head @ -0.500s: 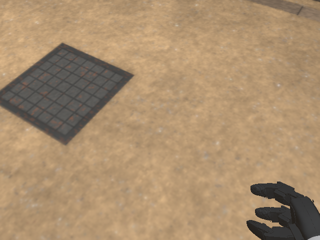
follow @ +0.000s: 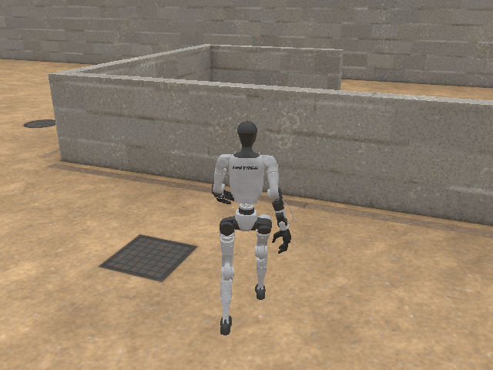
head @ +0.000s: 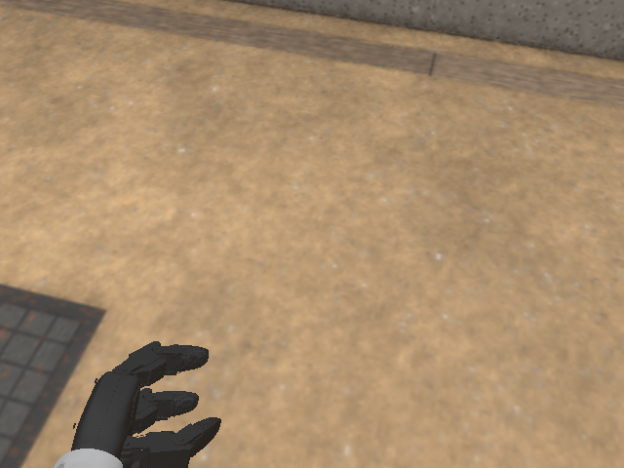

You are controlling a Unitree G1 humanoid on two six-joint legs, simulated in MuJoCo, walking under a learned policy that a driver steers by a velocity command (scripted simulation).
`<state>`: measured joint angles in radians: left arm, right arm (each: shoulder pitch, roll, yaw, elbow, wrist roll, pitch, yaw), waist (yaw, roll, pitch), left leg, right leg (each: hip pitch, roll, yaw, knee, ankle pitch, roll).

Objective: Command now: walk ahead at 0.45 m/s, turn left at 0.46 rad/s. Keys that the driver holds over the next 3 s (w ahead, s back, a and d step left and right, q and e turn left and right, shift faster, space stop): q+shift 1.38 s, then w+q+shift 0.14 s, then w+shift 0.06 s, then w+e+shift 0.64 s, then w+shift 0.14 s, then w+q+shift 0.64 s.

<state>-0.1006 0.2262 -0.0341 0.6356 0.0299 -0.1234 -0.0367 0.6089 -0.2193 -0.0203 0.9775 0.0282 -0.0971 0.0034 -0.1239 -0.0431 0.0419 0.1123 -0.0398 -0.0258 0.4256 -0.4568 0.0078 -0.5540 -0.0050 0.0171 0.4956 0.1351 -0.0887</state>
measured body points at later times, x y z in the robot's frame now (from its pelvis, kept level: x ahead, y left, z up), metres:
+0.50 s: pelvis +0.19 +0.05 +0.00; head +0.23 +0.08 +0.45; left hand +0.25 +0.37 -0.11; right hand +0.45 -0.16 -0.07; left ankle +0.25 +0.15 -0.72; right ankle +0.18 -0.12 -0.65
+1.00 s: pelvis +0.27 +0.02 +0.02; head +0.30 +0.03 +0.47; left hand +0.13 +0.32 -0.06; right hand +0.62 -0.02 -0.05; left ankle +0.18 +0.11 -0.64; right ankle +0.38 -0.03 -0.72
